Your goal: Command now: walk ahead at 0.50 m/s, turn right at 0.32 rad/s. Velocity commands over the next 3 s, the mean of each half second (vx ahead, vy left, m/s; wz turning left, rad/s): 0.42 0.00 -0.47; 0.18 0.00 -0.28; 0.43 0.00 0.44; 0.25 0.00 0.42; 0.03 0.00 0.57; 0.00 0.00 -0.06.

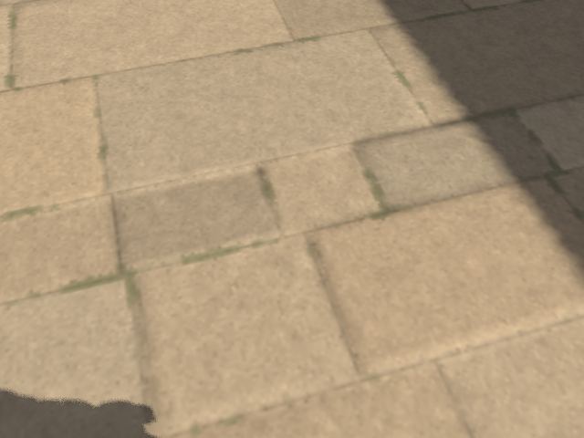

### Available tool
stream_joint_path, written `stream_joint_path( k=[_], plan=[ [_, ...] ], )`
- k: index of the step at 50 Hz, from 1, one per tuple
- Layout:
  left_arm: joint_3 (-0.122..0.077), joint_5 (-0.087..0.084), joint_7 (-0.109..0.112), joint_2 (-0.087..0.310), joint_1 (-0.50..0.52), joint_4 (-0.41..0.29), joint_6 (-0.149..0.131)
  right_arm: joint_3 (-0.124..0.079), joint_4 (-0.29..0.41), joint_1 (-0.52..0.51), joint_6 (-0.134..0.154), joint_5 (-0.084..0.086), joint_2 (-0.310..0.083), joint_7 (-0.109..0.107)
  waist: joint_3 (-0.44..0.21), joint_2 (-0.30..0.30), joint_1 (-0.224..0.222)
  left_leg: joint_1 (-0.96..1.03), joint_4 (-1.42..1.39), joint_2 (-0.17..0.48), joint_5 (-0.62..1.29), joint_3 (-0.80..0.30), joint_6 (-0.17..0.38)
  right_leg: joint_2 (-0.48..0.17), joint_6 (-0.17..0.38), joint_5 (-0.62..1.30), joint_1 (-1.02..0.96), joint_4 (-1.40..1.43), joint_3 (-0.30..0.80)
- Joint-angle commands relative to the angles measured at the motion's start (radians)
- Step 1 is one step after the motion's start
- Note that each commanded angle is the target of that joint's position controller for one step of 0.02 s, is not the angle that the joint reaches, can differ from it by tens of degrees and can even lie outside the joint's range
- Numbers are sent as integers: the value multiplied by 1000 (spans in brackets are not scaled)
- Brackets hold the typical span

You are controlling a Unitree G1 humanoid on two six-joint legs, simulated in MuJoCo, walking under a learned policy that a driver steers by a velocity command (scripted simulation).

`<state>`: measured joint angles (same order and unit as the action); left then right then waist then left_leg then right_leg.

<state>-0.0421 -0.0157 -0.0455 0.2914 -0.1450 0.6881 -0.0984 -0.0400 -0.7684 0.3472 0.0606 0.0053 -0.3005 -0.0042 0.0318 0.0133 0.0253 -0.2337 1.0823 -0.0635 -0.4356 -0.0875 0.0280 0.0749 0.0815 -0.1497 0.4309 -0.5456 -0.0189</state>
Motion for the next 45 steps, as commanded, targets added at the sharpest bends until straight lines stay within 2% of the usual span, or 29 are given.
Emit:
stream_joint_path(
  k=[1,2,3,5,8,11,14,16,18,19,20,21,22,23,24,25,26,28,29,32,35,38,40,41,42,43,44,45],
  plan=[
    [-44,7,15,136,-154,-34,14,-19,144,-122,67,4,-129,13,-70,-10,-85,-526,167,102,78,-32,-9,-319,212,-73,-478,287,531],
    [-36,15,19,118,-134,-43,13,-25,145,-124,67,-16,-128,10,-49,-3,-55,-476,88,131,122,-30,-14,-284,199,19,-401,307,473],
    [-36,18,22,119,-123,-51,14,-24,147,-108,63,-24,-115,10,-45,-34,-33,-436,42,136,141,-23,-27,-258,201,87,-354,326,449],
    [-39,7,30,124,-123,-47,15,-19,142,-88,51,-30,-92,5,-48,-68,-15,-410,-35,138,149,0,-60,-235,212,193,-297,340,390],
    [-51,-3,47,160,-155,-28,18,-5,170,-190,44,-29,-61,-3,-21,-68,-39,-389,-246,117,290,24,-99,-190,188,252,-220,346,308],
    [-56,-11,60,169,-207,-4,34,4,188,-308,54,-21,-37,6,-25,-87,-84,-282,-461,65,496,35,-106,-145,135,214,-174,319,278],
    [-58,-19,66,165,-256,16,48,-5,203,-377,63,-5,-55,17,-29,-97,-103,-240,-558,41,527,11,-95,-170,115,142,-227,274,348],
    [-60,-17,73,161,-258,20,64,-20,204,-381,70,-10,-84,20,-29,-114,-89,-224,-623,26,478,-10,-70,-177,88,213,-303,190,400],
    [-63,-11,80,156,-222,4,77,-36,186,-311,79,-15,-109,17,-66,-138,-43,-127,-675,22,464,-2,-29,-158,47,335,-338,69,423],
    [-56,-9,78,135,-192,-16,78,-46,172,-230,84,-26,-129,11,-133,-126,6,27,-716,67,567,-6,8,-108,8,364,-303,-54,393],
    [-37,11,76,80,-177,-55,75,-60,163,-94,82,-45,-191,1,-290,-17,56,313,-635,256,827,-151,81,-48,-39,141,-158,-320,327],
    [-14,6,70,10,-402,-44,71,-61,149,-59,58,-50,-212,1,-439,270,-34,622,-568,534,1079,-490,279,84,-97,-605,137,-617,233],
    [-33,-8,69,133,-446,-17,79,-58,152,-65,37,-15,-158,6,-453,216,-22,564,-600,552,854,-566,289,-15,-119,-551,202,-751,222],
    [-52,-16,73,183,-323,-28,93,-41,174,-115,23,-13,-91,0,-311,124,9,449,-631,473,776,-409,240,-46,-143,-468,249,-790,190],
    [-58,-11,80,188,-246,-46,107,-30,173,-172,11,-14,-69,-2,-219,61,2,324,-657,410,771,-289,204,-72,-160,-404,251,-766,153],
    [-63,-2,84,181,-215,-60,120,-25,168,-210,2,-15,-61,-1,-152,64,-15,215,-681,370,777,-218,194,-96,-170,-372,235,-739,141],
    [-60,-4,82,150,-225,-66,134,-27,157,-237,-3,-23,-71,-2,-110,92,-44,107,-720,335,755,-148,185,-112,-173,-348,178,-696,119],
    [-46,-4,82,92,-229,-78,146,-37,136,-257,-1,-33,-90,-3,-87,134,-56,23,-779,310,758,-62,201,-112,-179,-304,118,-603,71],
    [-43,-1,82,83,-213,-89,146,-42,126,-259,0,-31,-102,-5,-95,133,-53,27,-791,324,775,-44,215,-121,-180,-280,113,-562,66],
    [-40,6,70,83,-165,-113,148,-53,109,-282,-10,-18,-128,-12,-138,106,-47,46,-804,349,737,14,224,-147,-166,-166,61,-427,60],
    [-37,8,55,86,-106,-139,151,-58,88,-284,-24,-7,-150,-9,-128,103,-31,20,-810,346,628,57,215,-141,-142,-120,-21,-302,39],
    [-39,11,47,98,-64,-163,154,-63,60,-256,-33,10,-174,3,-112,102,-19,62,-771,363,570,43,201,-119,-112,-148,-59,-174,23],
    [-34,14,42,74,-99,-143,147,-53,35,-245,-35,28,-162,14,-120,81,-45,9,-736,331,315,41,160,-87,-69,-81,-209,24,-4],
    [-33,18,45,73,-132,-122,141,-30,18,-225,-31,23,-106,23,-126,59,-56,-72,-709,287,169,51,114,-76,-46,-68,-347,105,2],
    [-44,16,56,118,-180,-117,137,-4,12,-213,-24,-2,-44,37,-147,-28,-67,-171,-585,215,28,106,43,-188,-14,-39,-479,152,135],
    [-64,26,67,232,-182,-134,138,13,40,-194,-15,-16,2,46,-147,-263,-45,-375,-371,83,-115,221,-39,-401,112,-204,-531,236,414],
    [-75,34,63,243,-247,-116,120,-19,55,-290,-14,2,-116,36,-93,-223,-147,-457,-162,97,-195,124,-53,-466,208,-323,-447,336,540],
    [-64,39,63,213,-231,-103,98,-40,55,-277,-15,26,-156,34,-48,-198,-121,-494,-64,124,-140,64,-39,-446,195,-410,-414,348,499]
  ],
)
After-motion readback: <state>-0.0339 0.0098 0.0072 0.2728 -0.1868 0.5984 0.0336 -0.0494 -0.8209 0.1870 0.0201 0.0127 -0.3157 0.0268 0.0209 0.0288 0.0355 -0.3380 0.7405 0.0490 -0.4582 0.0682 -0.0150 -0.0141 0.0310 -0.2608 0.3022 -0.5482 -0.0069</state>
